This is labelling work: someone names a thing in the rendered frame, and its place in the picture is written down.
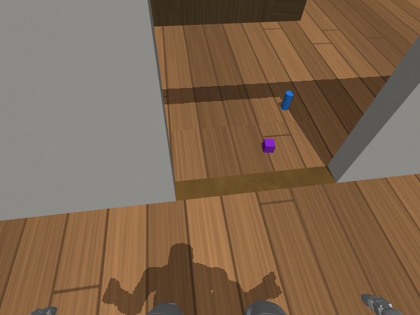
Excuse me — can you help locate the right robot hand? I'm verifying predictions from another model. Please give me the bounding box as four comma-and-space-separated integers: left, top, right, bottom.
361, 294, 403, 315

